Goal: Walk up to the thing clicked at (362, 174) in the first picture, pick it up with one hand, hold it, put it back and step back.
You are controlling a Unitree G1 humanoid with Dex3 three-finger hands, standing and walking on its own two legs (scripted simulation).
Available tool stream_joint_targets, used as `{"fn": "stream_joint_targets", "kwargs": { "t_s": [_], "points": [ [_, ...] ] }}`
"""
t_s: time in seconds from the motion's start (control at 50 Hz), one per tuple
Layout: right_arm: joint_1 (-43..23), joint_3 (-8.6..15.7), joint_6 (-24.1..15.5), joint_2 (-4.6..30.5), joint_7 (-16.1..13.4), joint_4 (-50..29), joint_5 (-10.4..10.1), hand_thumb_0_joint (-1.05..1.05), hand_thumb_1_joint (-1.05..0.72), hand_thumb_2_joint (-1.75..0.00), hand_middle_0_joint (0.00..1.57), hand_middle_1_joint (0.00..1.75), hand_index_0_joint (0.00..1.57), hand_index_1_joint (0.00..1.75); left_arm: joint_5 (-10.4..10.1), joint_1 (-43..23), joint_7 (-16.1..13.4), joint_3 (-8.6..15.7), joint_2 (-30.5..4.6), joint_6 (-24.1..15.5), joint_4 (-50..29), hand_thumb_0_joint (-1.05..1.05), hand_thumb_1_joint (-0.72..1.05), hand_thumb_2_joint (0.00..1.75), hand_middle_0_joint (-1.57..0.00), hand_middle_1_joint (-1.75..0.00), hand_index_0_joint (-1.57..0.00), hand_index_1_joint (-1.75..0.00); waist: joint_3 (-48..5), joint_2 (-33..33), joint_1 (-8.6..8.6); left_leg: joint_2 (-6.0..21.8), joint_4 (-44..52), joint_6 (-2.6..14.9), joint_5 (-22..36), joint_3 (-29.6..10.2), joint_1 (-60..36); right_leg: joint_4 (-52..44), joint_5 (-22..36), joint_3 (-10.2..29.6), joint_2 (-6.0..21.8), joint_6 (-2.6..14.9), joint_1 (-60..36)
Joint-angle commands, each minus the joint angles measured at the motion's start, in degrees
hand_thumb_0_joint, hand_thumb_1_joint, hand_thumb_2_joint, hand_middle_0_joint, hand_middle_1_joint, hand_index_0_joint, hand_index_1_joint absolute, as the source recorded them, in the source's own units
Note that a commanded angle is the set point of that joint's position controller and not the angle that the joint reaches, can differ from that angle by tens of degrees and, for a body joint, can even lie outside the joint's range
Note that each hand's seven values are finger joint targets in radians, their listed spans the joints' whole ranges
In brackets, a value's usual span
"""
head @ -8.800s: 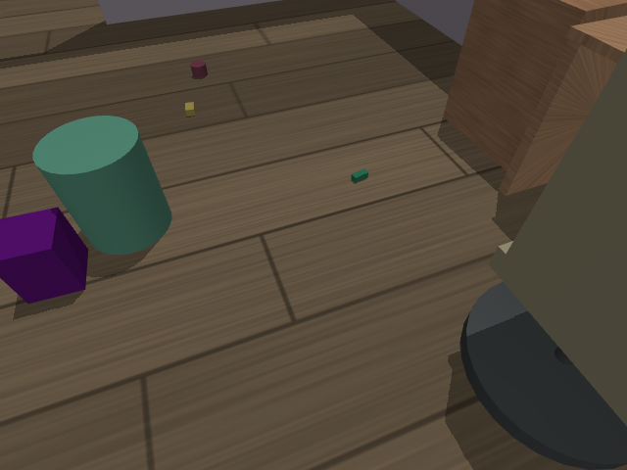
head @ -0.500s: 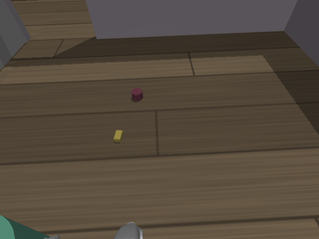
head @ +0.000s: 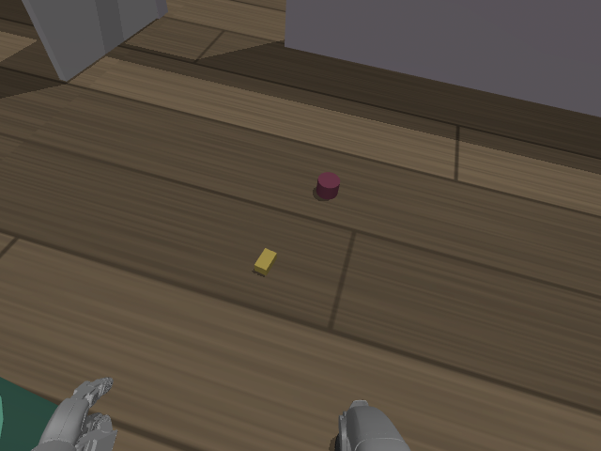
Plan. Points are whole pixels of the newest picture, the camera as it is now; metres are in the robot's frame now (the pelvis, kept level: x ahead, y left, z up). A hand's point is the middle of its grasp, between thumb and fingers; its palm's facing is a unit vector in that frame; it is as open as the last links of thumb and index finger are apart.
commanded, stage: walk up
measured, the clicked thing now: out of the picture -0.25 -0.29 -0.74
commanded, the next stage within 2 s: none
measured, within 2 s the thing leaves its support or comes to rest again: neither
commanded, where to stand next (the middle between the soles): +0.09 -0.03 m, yaw +50 degrees
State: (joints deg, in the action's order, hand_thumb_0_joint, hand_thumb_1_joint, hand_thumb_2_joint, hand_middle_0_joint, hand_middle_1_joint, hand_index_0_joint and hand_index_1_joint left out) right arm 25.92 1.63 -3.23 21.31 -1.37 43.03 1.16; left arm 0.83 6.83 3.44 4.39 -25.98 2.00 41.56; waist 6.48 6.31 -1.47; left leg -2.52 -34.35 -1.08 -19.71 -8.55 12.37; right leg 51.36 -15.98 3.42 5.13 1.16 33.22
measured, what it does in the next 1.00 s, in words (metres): steps on the spot, turning left: right foot, then left foot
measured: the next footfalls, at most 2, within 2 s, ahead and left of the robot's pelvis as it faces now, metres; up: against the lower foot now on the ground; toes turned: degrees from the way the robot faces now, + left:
right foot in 0.08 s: +0.19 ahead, -0.16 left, +0.00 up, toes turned +4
left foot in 0.56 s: +0.02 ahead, +0.06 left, +0.00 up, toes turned +29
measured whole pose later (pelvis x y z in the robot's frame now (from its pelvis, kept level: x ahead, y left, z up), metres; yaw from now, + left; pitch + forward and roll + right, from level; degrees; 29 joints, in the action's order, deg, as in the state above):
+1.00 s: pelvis +0.02 -0.08 -0.02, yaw +41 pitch -1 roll -1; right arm 13.2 2.8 1.1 24.2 -1.3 44.3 0.6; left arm 1.7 12.2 -0.2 2.5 -23.0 -1.9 47.1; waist 6.3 -2.7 1.6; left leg -5.9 -53.5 1.6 -26.7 -8.2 27.2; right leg 43.3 -22.6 -2.9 1.5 0.4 19.4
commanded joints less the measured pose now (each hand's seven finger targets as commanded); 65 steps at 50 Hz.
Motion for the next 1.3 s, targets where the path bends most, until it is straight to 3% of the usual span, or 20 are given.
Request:
{"fn": "stream_joint_targets", "kwargs": {
  "t_s": [0.0,0.04,0.08,0.1,0.18,0.34,0.5,0.54,0.58,0.66,0.88,0.92,0.94,0.96,1.02,1.1,1.12,1.2,1.24,1.28],
  "points": [
    [-5.66,5.73,-0.60,16.91,-1.82,-6.60,0.29,0.00,-0.90,-0.90,0.20,0.30,0.20,0.30,-0.79,-0.59,-1.15,2.22,-5.97,-2.42,-5.00,0.00,0.90,0.90,-0.20,-0.30,-0.20,-0.30,-4.70,-15.95,3.00,7.28,-0.88,9.02,41.96,-7.48,8.93,-12.42,5.93,-3.07,-3.26,2.01,-14.02],
    [-6.15,4.66,0.72,13.62,-1.87,-6.93,-0.47,0.00,-0.90,-0.90,0.20,0.30,0.20,0.30,-0.54,5.67,-1.70,2.99,-7.72,-2.84,-1.97,0.00,0.90,0.90,-0.20,-0.30,-0.20,-0.30,-8.62,-8.66,6.07,2.85,-10.26,5.62,24.99,-5.61,14.86,-21.27,14.04,-1.78,-3.15,3.46,-26.86],
    [0.57,3.32,2.16,9.05,-2.11,-5.94,-0.90,0.00,-0.90,-0.90,0.20,0.30,0.20,0.30,0.07,8.78,-2.43,3.88,-12.94,-2.91,-2.71,0.00,0.90,0.90,-0.20,-0.30,-0.20,-0.30,-16.48,8.97,4.82,-2.45,-28.91,2.29,-13.58,4.21,24.19,-28.38,10.82,20.96,19.88,5.04,-36.27],
    [3.33,4.66,2.96,12.64,-2.76,-3.96,-0.58,0.00,-0.90,-0.90,0.20,0.30,0.20,0.30,0.36,1.97,-2.38,4.25,-13.90,-2.15,-4.06,0.00,0.90,0.90,-0.20,-0.30,-0.20,-0.30,-16.07,10.13,2.62,0.86,-34.87,1.94,-14.89,5.46,23.55,-31.13,1.53,23.79,22.75,9.55,-31.49],
    [-0.80,5.79,2.32,15.09,-0.85,-1.70,-0.32,0.00,-0.90,-0.90,0.20,0.30,0.20,0.30,0.05,-0.31,-2.55,2.49,-11.15,-2.04,-2.49,0.00,0.90,0.90,-0.20,-0.30,-0.20,-0.30,-8.89,8.93,1.78,4.02,-32.63,1.25,-7.23,3.95,18.14,-29.85,-5.58,8.82,12.03,8.72,-17.24],
    [-8.34,5.48,4.33,14.52,1.94,-3.04,0.84,0.00,-0.90,-0.90,0.20,0.30,0.20,0.30,0.66,5.77,-2.96,4.39,-14.02,-3.45,-2.18,0.00,0.90,0.90,-0.20,-0.30,-0.20,-0.30,-6.36,3.84,5.53,5.49,-21.96,-0.11,-6.47,6.64,21.85,-31.09,-9.03,4.65,18.85,10.92,-22.67],
    [-1.99,7.02,3.96,15.28,2.86,-0.27,-0.33,0.00,-0.90,-0.90,0.20,0.30,0.20,0.30,0.74,1.69,-2.05,3.98,-15.33,-2.23,-2.73,0.00,0.90,0.90,-0.20,-0.30,-0.20,-0.30,-9.50,-0.31,0.84,1.72,-4.57,2.77,-2.55,12.70,0.86,-23.05,-21.75,-7.05,19.33,5.51,-8.49],
    [0.84,8.00,3.45,18.94,1.92,0.13,0.69,0.00,-0.90,-0.90,0.20,0.30,0.20,0.30,-0.06,3.93,-2.07,2.69,-11.12,-1.45,-1.97,0.00,0.90,0.90,-0.20,-0.30,-0.20,-0.30,-9.41,-10.93,-0.94,5.51,5.74,7.02,-12.35,-1.68,-4.85,-6.68,-24.95,-10.48,13.81,0.77,0.63],
    [-6.11,8.90,3.18,27.40,1.18,-4.02,1.32,0.00,-0.90,-0.90,0.20,0.30,0.20,0.30,-0.29,2.07,-3.14,2.49,-11.64,-1.56,-3.04,0.00,0.90,0.90,-0.20,-0.30,-0.20,-0.30,-2.08,-21.66,-1.15,21.20,18.72,18.18,-15.49,-35.12,6.98,10.49,-21.51,-6.23,2.16,-3.25,9.84],
    [-12.40,6.30,2.44,19.52,-0.19,-4.13,0.27,0.00,-0.90,-0.90,0.20,0.30,0.20,0.30,-1.02,7.68,-3.28,3.05,-11.78,-2.02,1.49,0.00,0.90,0.90,-0.20,-0.30,-0.20,-0.30,-4.97,-14.35,3.55,10.04,5.78,12.28,16.61,-10.74,3.63,10.15,-9.58,-4.04,2.58,-1.24,2.84],
    [-10.10,5.59,2.42,17.77,-0.06,-4.74,-0.35,0.00,-0.90,-0.90,0.20,0.30,0.20,0.30,-0.04,9.32,-4.58,1.76,-8.13,-4.64,2.13,0.00,0.90,0.90,-0.20,-0.30,-0.20,-0.30,-10.69,-11.57,3.91,8.13,-5.39,12.55,28.59,-15.22,4.59,-18.76,-4.66,-4.02,-4.66,1.86,-16.30],
    [-12.33,3.48,2.13,11.72,-0.10,-5.98,-1.67,0.00,-0.90,-0.90,0.20,0.30,0.20,0.30,1.47,13.24,-5.15,3.40,-15.08,-5.83,2.90,0.00,0.90,0.90,-0.20,-0.30,-0.20,-0.30,-11.49,3.31,6.59,-1.92,-21.32,4.68,13.51,-3.34,21.26,-28.25,4.78,17.31,11.54,6.96,-31.18],
    [-12.23,4.09,2.24,13.05,-0.89,-5.51,-0.83,0.00,-0.90,-0.90,0.20,0.30,0.20,0.30,1.34,9.90,-4.80,4.17,-17.64,-5.37,2.28,0.00,0.90,0.90,-0.20,-0.30,-0.20,-0.30,-8.10,6.46,5.30,-3.49,-24.71,2.92,-13.91,1.75,28.23,-30.79,5.25,27.24,21.36,12.96,-29.11],
    [-11.76,4.78,2.26,16.05,-1.35,-4.18,-0.13,0.00,-0.90,-0.90,0.20,0.30,0.20,0.30,1.22,5.83,-4.46,4.50,-19.23,-5.20,1.17,0.00,0.90,0.90,-0.20,-0.30,-0.20,-0.30,-6.03,7.25,4.70,0.51,-30.69,2.23,-15.99,0.48,27.43,-31.45,4.33,32.26,26.43,18.37,-24.84],
    [-10.39,5.41,1.74,16.10,0.15,-0.62,-0.25,0.00,-0.90,-0.90,0.20,0.30,0.20,0.30,0.78,4.49,-4.45,2.56,-12.42,-5.40,0.90,0.00,0.90,0.90,-0.20,-0.30,-0.20,-0.30,-1.30,-0.71,2.52,0.30,-27.01,2.00,-8.11,3.35,22.88,-27.55,8.47,8.83,13.45,11.12,-21.56],
    [-12.51,4.03,1.07,12.02,1.66,-0.58,-0.67,0.00,-0.90,-0.90,0.20,0.30,0.20,0.30,1.68,8.79,-3.64,2.66,-12.55,-5.09,2.00,0.00,0.90,0.90,-0.20,-0.30,-0.20,-0.30,-3.39,7.33,5.12,0.27,-14.51,1.82,-2.85,9.66,17.17,-25.73,10.53,0.23,7.81,8.60,-22.77],
    [-22.21,5.17,1.63,11.09,2.92,-4.56,1.23,0.00,-0.90,-0.90,0.20,0.30,0.20,0.30,0.72,15.96,-3.51,2.12,-12.20,-3.25,1.13,0.00,0.90,0.90,-0.20,-0.30,-0.20,-0.30,-2.57,3.28,5.04,-4.04,-16.04,1.51,-7.99,8.83,15.37,-28.87,24.93,21.28,5.61,9.96,-18.61],
    [-15.80,5.33,1.74,10.11,2.31,-1.83,-0.87,0.00,-0.90,-0.90,0.20,0.30,0.20,0.30,0.78,9.36,-3.67,3.02,-13.29,-2.59,-2.59,0.00,0.90,0.90,-0.20,-0.30,-0.20,-0.30,-8.31,8.91,1.36,-3.52,-5.92,0.22,-5.09,8.28,12.43,-22.40,37.25,18.36,6.62,10.63,-26.73],
    [-11.56,6.46,1.66,11.49,2.03,-0.61,-1.22,0.00,-0.90,-0.90,0.20,0.30,0.20,0.30,0.75,5.94,-3.46,2.29,-11.27,-2.18,-4.91,0.00,0.90,0.90,-0.20,-0.30,-0.20,-0.30,-12.24,5.75,-2.48,-3.00,7.99,0.51,3.93,7.74,-6.86,-19.66,22.13,15.36,2.58,6.62,-14.61],
    [-9.45,8.70,1.97,17.84,1.19,-2.35,0.50,0.00,-0.90,-0.90,0.20,0.30,0.20,0.30,0.74,10.38,-4.15,0.01,-3.52,-2.07,-5.23,0.00,0.90,0.90,-0.20,-0.30,-0.20,-0.30,-14.91,-17.13,-3.52,19.83,16.71,5.08,3.21,-14.78,-27.05,-2.59,-14.42,4.22,-7.87,-0.09,7.84]
  ]
}}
